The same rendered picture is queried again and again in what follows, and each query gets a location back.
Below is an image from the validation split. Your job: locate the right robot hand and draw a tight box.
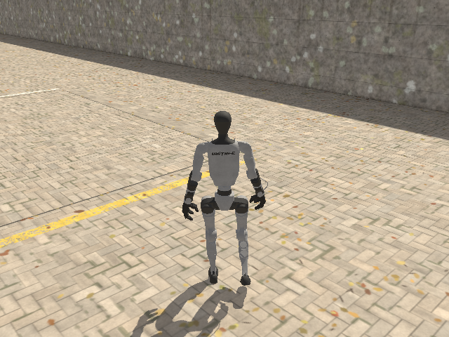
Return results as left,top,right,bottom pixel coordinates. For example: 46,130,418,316
249,194,266,210

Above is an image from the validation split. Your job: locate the robot right forearm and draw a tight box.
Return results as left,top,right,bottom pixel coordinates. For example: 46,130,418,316
250,169,264,197

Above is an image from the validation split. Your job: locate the right robot thigh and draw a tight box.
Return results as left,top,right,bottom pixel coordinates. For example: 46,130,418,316
234,195,248,241

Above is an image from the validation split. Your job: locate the robot left shin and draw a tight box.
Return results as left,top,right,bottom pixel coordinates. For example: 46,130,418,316
206,230,217,275

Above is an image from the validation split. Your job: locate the robot left forearm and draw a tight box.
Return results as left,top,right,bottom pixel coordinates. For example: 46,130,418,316
184,171,198,204

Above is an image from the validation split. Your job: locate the robot left upper arm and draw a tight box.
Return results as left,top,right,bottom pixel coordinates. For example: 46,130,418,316
191,142,209,182

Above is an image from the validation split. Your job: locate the robot right upper arm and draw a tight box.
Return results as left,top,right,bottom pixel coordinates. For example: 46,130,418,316
238,141,257,179

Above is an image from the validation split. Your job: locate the left robot hand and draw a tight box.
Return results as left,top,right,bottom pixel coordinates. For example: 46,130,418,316
182,203,199,220

